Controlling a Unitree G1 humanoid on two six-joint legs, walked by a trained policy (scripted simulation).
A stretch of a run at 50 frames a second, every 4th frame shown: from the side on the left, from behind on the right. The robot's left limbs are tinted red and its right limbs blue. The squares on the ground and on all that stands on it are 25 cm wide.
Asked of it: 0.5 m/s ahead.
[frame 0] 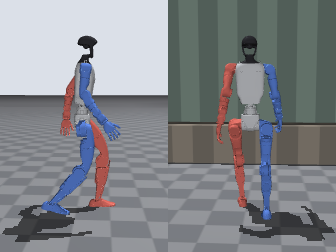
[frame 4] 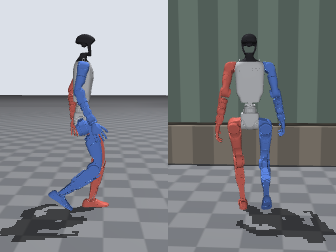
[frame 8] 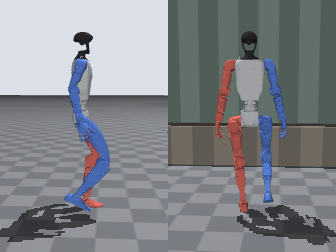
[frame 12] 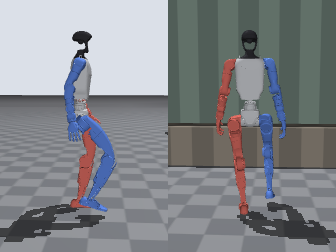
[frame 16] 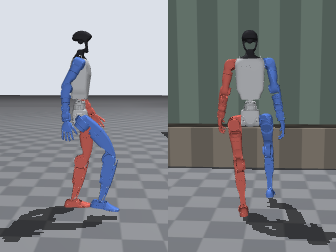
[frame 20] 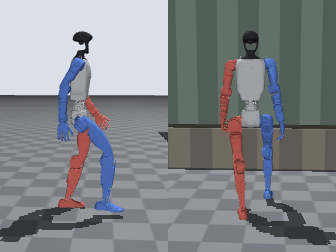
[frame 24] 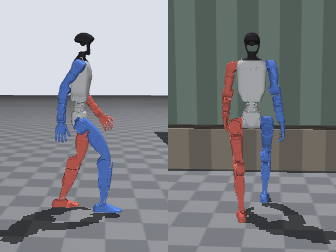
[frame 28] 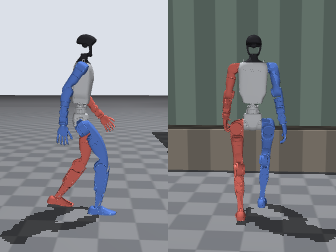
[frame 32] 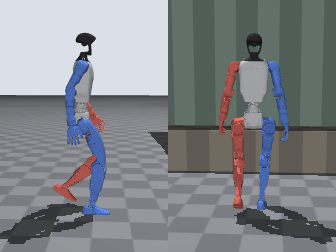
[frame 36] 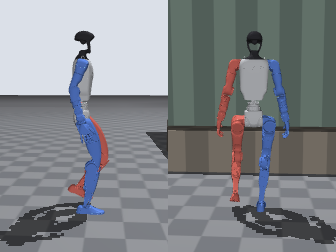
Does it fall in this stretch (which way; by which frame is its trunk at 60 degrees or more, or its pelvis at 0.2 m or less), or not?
no
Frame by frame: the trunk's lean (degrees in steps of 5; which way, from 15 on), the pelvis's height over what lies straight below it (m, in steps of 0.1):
0: 5, 0.7
4: 5, 0.8
8: 0, 0.8
12: 0, 0.8
16: 0, 0.8
20: 5, 0.8
24: 5, 0.8
28: 5, 0.8
32: 5, 0.8
36: 5, 0.8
